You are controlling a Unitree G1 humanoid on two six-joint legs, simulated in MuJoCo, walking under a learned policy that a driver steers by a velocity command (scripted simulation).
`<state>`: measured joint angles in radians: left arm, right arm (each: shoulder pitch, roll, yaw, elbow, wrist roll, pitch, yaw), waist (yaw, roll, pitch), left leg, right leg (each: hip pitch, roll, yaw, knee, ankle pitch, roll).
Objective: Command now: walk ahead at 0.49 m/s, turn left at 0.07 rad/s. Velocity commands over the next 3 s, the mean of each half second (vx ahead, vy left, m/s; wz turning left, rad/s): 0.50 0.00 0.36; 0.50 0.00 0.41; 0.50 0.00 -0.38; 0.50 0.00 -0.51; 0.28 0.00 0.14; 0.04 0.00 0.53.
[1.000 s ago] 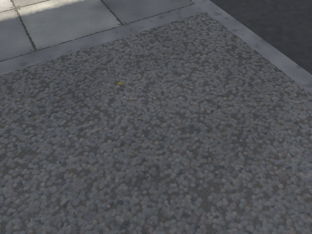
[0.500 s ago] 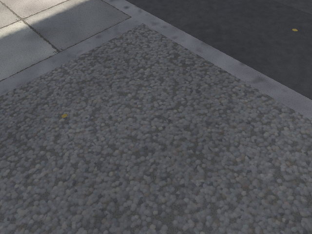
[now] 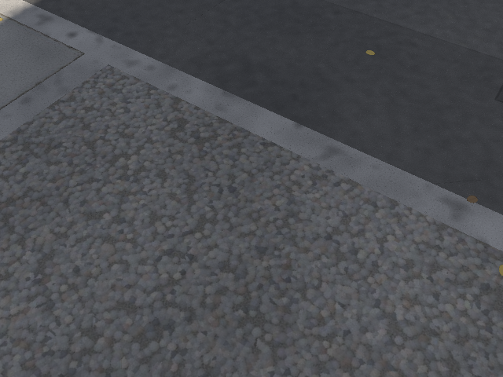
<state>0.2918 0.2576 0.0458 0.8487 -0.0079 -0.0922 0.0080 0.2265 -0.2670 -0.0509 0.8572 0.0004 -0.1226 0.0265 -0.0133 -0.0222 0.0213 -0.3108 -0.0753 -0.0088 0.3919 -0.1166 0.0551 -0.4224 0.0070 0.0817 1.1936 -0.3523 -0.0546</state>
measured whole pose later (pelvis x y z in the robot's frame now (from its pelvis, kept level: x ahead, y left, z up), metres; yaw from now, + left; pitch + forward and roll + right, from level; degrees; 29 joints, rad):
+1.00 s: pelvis +0.48 +0.11 +0.00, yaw +27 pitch +1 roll +0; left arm 0.25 0.30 0.05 0.83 -0.03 -0.08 0.00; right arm 0.23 -0.25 -0.05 0.71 0.00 -0.07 0.05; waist 0.01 -0.03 0.04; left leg -0.29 -0.07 0.07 0.44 -0.19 0.09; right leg -0.54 -0.13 0.04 1.20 -0.30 -0.01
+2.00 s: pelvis +1.03 +0.25 -0.01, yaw -4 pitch +2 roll +1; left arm 0.33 0.29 0.05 0.72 -0.02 -0.04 0.01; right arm 0.17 -0.26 -0.06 0.72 -0.01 -0.12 0.02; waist 0.01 -0.04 0.00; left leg -0.36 -0.04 0.00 0.51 -0.18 0.03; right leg -0.38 0.06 0.12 1.16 -0.42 -0.03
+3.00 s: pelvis +1.22 +0.26 +0.01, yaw +21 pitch +3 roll -3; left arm 0.10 0.31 0.09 0.76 0.00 0.02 0.04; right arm 0.21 -0.29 -0.06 0.63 0.00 0.03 -0.03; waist -0.01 -0.02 0.03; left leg -0.31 -0.04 -0.10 0.46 -0.19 0.06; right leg -0.54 0.01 0.05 0.97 -0.33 0.07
